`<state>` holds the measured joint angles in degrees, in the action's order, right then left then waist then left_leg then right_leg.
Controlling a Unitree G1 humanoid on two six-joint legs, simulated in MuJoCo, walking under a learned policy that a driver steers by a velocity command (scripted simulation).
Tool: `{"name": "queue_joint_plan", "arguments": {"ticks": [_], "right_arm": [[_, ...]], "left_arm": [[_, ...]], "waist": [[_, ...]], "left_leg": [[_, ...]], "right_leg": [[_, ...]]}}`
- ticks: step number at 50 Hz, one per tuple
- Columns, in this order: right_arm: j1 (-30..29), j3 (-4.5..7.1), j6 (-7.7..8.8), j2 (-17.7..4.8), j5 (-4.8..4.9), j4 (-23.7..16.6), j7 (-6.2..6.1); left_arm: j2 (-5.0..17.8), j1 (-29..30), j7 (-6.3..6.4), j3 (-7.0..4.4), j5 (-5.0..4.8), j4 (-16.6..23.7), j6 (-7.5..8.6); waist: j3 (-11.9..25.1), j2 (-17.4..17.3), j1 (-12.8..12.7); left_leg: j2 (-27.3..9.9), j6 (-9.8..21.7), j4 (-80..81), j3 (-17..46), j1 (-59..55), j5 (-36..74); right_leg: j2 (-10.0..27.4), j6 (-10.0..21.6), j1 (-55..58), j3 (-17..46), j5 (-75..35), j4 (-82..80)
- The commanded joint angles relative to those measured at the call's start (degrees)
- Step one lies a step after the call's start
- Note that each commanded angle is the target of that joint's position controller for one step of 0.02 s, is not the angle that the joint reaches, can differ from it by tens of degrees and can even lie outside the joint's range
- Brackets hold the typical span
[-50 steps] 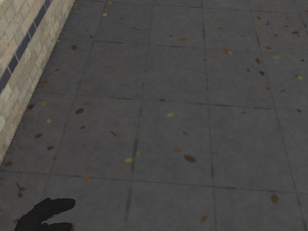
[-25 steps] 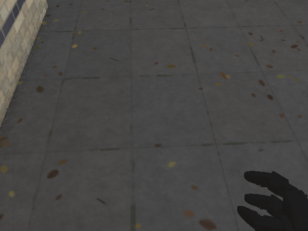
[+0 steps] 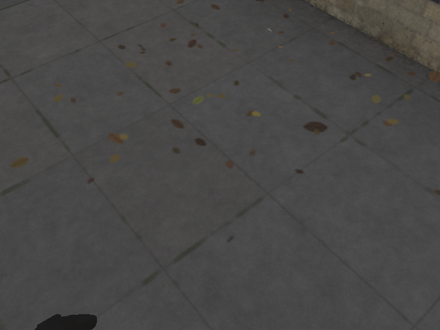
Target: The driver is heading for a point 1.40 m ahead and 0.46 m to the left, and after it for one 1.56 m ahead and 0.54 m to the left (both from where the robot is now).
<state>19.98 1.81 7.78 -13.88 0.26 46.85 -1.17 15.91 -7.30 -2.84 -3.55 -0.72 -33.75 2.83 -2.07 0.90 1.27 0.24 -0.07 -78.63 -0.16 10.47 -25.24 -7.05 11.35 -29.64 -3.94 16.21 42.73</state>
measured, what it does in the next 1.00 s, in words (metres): walks ahead, turning left: left foot, then right foot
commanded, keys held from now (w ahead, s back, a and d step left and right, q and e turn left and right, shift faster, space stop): w+e+shift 0.02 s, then w+q+shift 0.98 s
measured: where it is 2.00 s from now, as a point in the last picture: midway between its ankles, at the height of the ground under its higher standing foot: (42, 94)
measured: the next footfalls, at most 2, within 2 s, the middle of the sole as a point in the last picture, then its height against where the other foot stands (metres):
left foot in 0.38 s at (183, 286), level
right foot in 0.84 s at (204, 171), level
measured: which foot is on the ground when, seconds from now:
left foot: up 0.00-0.36, down 0.38-0.84, up 0.86-1.00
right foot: down 0.00-0.40, up 0.42-0.82, down 0.84-1.00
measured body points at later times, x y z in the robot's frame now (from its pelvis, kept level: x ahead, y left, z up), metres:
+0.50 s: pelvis +0.47 +0.09 +0.02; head +0.50 +0.08 +0.46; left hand +0.55 +0.36 -0.09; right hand +0.62 -0.17 -0.09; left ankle +0.56 +0.13 -0.70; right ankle +0.29 -0.07 -0.57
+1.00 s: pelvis +0.91 +0.15 +0.03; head +0.93 +0.17 +0.48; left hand +0.87 +0.46 -0.06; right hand +1.17 -0.03 -0.06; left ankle +0.79 +0.19 -0.58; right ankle +1.01 +0.04 -0.70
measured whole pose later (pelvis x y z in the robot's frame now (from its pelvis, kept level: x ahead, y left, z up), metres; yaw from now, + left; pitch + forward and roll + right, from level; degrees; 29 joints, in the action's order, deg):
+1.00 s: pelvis +0.91 +0.15 +0.03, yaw +34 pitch +0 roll -3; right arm 15.6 3.2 1.5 -18.7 2.1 39.5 0.3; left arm 16.1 -13.1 0.4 -4.1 0.6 -37.5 6.5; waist -2.5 -2.6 -1.0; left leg -0.5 3.9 -77.8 2.9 28.3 -20.1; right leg -1.9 -0.8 -14.5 -1.3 12.4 27.0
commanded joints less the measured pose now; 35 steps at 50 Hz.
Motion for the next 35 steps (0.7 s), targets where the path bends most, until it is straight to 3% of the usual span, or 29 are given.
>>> {"name": "queue_joint_plan", "arguments": {"ticks": [1,2,3,4,6,8,10,11,14,15,17,18,19,20,21,22,23,24,25,26,29,31,33,35], "right_arm": [[-11.0,0.97,4.84,-8.4,1.69,-14.4,1.36],[-5.9,1.27,3.33,-7.5,1.14,-11.7,1.07],[-2.7,1.55,1.75,-7.8,0.33,-9.9,0.99],[-2.3,1.71,0.36,-7.8,0.13,-9.5,0.91],[-8.7,0.48,-0.63,-4.6,-0.72,-12.1,0.53],[-15.3,-0.63,-0.55,-2.4,-1.17,-13.8,0.73],[-21.0,-1.03,-0.08,-1.9,-0.46,-14.2,1.46],[-23.4,-0.93,-0.08,-2.3,0.38,-14.6,1.87],[-27.8,-0.07,-0.13,-4.4,2.54,-16.5,3.89],[-26.8,0.50,0.05,-5.7,2.59,-16.6,4.60],[-21.6,1.94,-0.50,-8.3,2.69,-16.4,5.07],[-13.4,2.97,-1.40,-10.4,3.08,-14.9,4.74],[0.5,4.05,-2.46,-12.7,3.11,-11.4,4.08],[14.2,4.60,-3.72,-15.1,2.30,-8.0,3.20],[11.4,4.69,-2.43,-17.0,1.07,-7.6,3.84],[9.8,4.38,-2.64,-12.3,0.32,-9.1,3.51],[8.0,3.80,-2.54,-10.2,-0.80,-10.0,2.98],[5.2,3.77,-2.12,-10.2,-0.82,-10.0,3.54],[2.1,3.43,-1.60,-9.3,-0.53,-10.3,3.79],[0.0,3.23,-1.55,-9.2,-0.61,-10.9,3.65],[-0.3,2.58,-1.79,-7.5,1.59,-9.8,3.04],[0.7,2.54,-2.03,-8.0,2.00,-9.1,1.99],[2.2,2.72,-2.61,-8.4,1.93,-7.7,1.24],[4.7,3.15,-2.93,-9.0,2.25,-6.2,1.19]], "left_arm": [[7.7,-15.6,1.23,-2.64,0.80,-1.3,1.43],[6.2,-10.2,1.05,-1.92,0.68,-0.5,2.05],[4.6,-6.4,1.32,-1.37,0.69,0.0,2.17],[2.9,-5.2,1.62,-0.64,0.63,-0.5,2.19],[2.5,-6.7,2.16,-0.26,0.40,-2.8,2.63],[3.5,-9.8,2.93,-0.36,0.71,-5.0,3.11],[4.4,-14.0,2.95,-0.35,0.04,-7.1,4.06],[5.0,-15.9,2.69,-0.34,-0.25,-8.1,4.39],[5.3,-18.9,2.47,-0.29,0.38,-11.0,4.05],[6.1,-18.1,2.58,-0.43,0.86,-11.2,3.64],[8.4,-16.7,3.15,-1.00,2.92,-11.2,2.63],[9.3,-14.7,3.47,-1.25,4.15,-10.7,1.99],[10.6,-9.8,3.62,-1.57,4.50,-9.3,1.44],[10.5,-5.4,4.14,-1.51,4.14,-6.9,1.70],[-1.0,-16.0,2.80,1.47,1.52,-5.4,3.15],[5.7,-14.1,1.76,1.50,-0.17,-3.9,5.59],[7.1,-7.4,1.55,1.12,-1.96,-2.0,6.56],[6.1,-2.6,1.83,1.69,-0.92,0.0,7.26],[5.3,-0.8,2.31,1.46,0.67,0.1,7.33],[4.6,-2.3,2.37,1.39,1.30,0.2,6.96],[4.4,-2.0,3.16,1.21,2.09,0.7,5.49],[3.3,5.6,3.42,1.70,2.56,3.9,5.35],[0.8,12.1,3.09,2.19,2.74,6.1,5.60],[1.2,14.6,2.83,1.55,1.75,7.3,5.91]], "waist": [[6.3,-4.9,-4.3],[3.5,-7.6,0.0],[1.7,-6.8,2.3],[-0.3,-5.7,3.3],[-3.3,-2.6,1.6],[-3.8,-0.9,-1.8],[-3.5,-1.0,-5.7],[-4.0,-0.3,-7.2],[-6.4,1.5,-8.3],[-5.5,2.5,-6.9],[1.1,6.5,-2.3],[5.8,8.9,2.5],[11.0,9.0,9.7],[16.4,1.7,16.0],[21.8,-26.9,5.0],[27.1,-16.5,7.2],[17.6,-9.3,6.9],[9.4,2.4,4.0],[5.9,6.0,1.4],[3.3,4.3,-1.4],[-0.8,1.0,-3.3],[-4.2,-0.3,-1.2],[-4.2,-3.2,1.6],[-2.1,-4.7,3.6]], "left_leg": [[-1.0,3.2,-5.8,9.4,44.2,3.0],[-4.4,1.6,-0.5,8.9,38.3,6.6],[-6.4,-0.1,3.1,7.9,33.9,9.0],[-8.4,-1.5,5.4,6.3,31.1,9.9],[-9.4,-2.8,12.0,2.3,28.4,15.9],[-8.9,-2.4,23.2,0.2,25.0,29.1],[-6.5,-1.0,36.0,-1.8,18.7,41.7],[-5.5,-0.4,40.5,-2.1,18.4,43.8],[-3.1,2.8,49.2,-1.8,26.0,40.6],[-1.5,4.3,50.1,-2.4,26.5,38.3],[3.3,6.5,46.2,-6.2,21.7,29.4],[4.5,7.8,43.4,-6.5,15.3,25.0],[4.1,9.3,43.4,-5.6,1.9,25.3],[-0.1,11.1,41.7,2.9,-18.5,23.4],[-14.1,25.3,49.2,37.7,-41.4,4.8],[-15.1,23.7,61.1,53.0,-43.0,-12.8],[-14.1,20.4,62.3,47.1,-35.8,-10.9],[-11.9,18.9,64.4,42.9,-23.9,-2.9],[-9.4,18.6,64.5,38.0,-16.1,4.3],[-6.7,19.0,65.4,34.4,-9.9,10.2],[-3.1,18.6,66.3,27.6,-0.8,19.3],[-0.3,17.5,67.3,23.7,7.3,25.7],[2.5,14.6,66.5,21.4,12.9,26.8],[2.4,12.4,66.7,23.5,14.0,23.8]], "right_leg": [[19.7,12.8,40.8,48.0,12.6,-30.8],[17.1,10.8,31.6,40.0,6.8,-29.6],[15.0,9.6,23.9,34.0,2.1,-29.9],[13.8,8.5,17.1,29.0,-2.7,-30.2],[10.6,6.1,6.9,19.7,-13.4,-30.7],[7.9,3.5,4.1,13.1,-15.0,-31.3],[8.4,1.9,5.6,10.7,-10.4,-34.7],[10.1,1.5,9.6,10.6,-10.2,-36.4],[14.4,-1.4,27.6,8.0,-22.2,-35.7],[15.5,-2.9,32.9,6.6,-32.7,-33.3],[17.0,-5.3,41.2,4.5,-64.0,-24.0],[17.9,-5.8,42.8,3.8,-77.5,-14.8],[17.5,-6.5,38.2,1.9,-83.2,0.1],[13.6,-7.7,22.1,1.5,-65.8,24.0],[0.5,-14.1,-9.4,8.0,7.8,50.7],[1.9,-10.2,-13.9,15.2,7.0,49.2],[5.1,-8.6,-16.2,15.6,5.0,45.5],[6.4,-7.6,-14.4,14.1,3.7,39.3],[7.9,-7.6,-11.9,13.7,3.0,33.8],[8.7,-8.4,-9.2,13.9,2.4,31.0],[10.6,-11.8,-8.5,11.5,1.6,21.6],[9.4,-13.7,-5.7,8.3,-5.8,9.9],[6.7,-14.5,1.5,6.6,-17.4,-1.5],[4.0,-14.5,9.4,6.5,-24.8,-8.3]]}}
